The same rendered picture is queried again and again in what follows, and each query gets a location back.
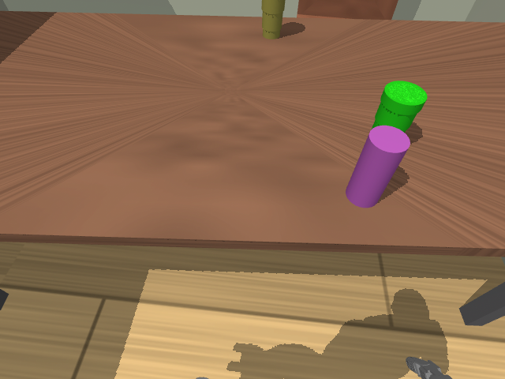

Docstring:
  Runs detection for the table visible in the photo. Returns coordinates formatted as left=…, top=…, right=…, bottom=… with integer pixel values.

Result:
left=0, top=11, right=505, bottom=326

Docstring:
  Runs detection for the chair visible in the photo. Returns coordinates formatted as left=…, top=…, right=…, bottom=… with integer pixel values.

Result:
left=297, top=0, right=398, bottom=20

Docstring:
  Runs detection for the right robot hand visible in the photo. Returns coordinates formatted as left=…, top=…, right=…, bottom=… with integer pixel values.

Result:
left=406, top=357, right=452, bottom=379

